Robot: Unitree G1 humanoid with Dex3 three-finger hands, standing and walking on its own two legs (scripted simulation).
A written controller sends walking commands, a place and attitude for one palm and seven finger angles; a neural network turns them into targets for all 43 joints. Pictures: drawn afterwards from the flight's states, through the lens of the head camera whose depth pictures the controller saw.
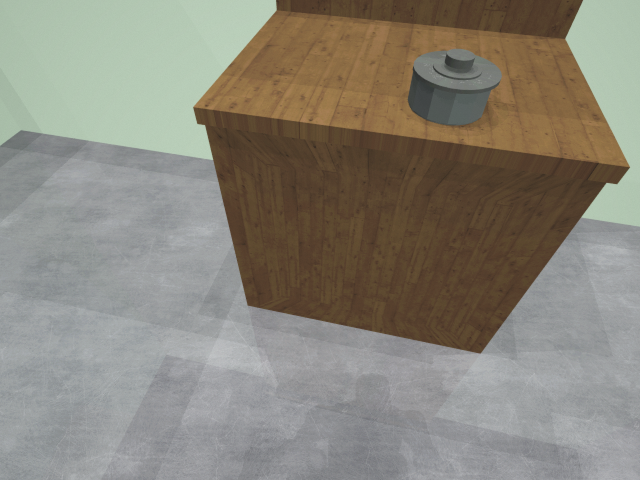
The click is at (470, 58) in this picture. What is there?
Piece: lid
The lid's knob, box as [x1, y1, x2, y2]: [445, 49, 474, 68]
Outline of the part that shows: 447,51 445,63 449,66 455,68 468,68 472,65 474,54 470,51 463,49 451,49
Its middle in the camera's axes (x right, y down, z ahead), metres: +0.27 -0.35 +0.76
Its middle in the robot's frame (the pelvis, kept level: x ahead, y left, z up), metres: +0.83 -0.23 +0.15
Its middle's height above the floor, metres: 0.93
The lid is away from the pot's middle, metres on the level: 0.00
